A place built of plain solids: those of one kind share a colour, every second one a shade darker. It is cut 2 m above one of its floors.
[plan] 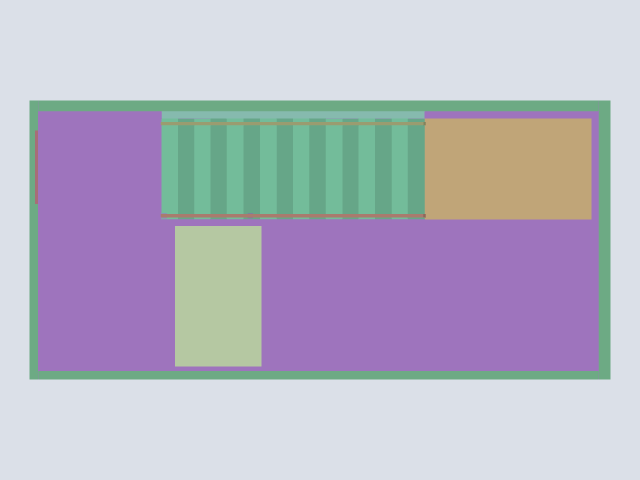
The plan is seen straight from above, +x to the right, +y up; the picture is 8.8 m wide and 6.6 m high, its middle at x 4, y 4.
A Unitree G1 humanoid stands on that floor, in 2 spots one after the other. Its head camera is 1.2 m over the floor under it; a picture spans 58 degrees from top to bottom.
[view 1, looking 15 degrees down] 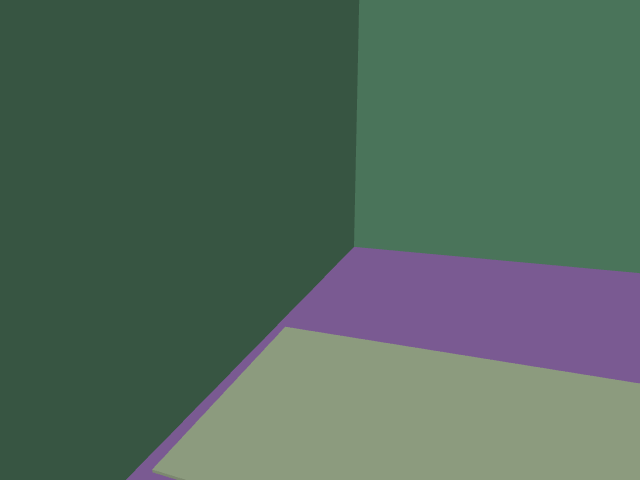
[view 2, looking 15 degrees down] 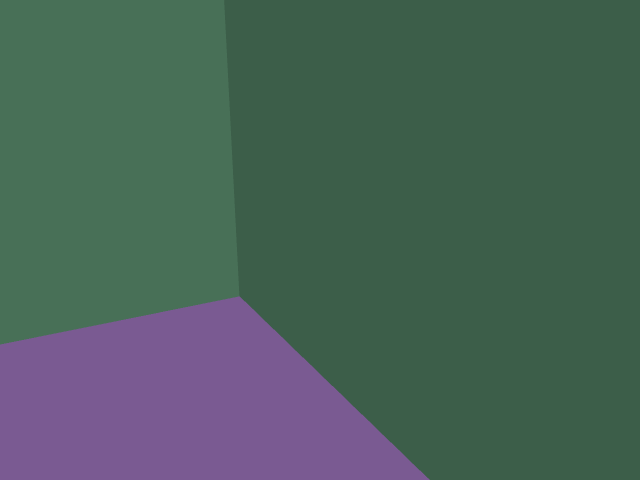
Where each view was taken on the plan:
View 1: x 4.21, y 3.24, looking -161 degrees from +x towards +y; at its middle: wall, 3.32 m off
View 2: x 1.07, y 5.00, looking -120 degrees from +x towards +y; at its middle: wall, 1.97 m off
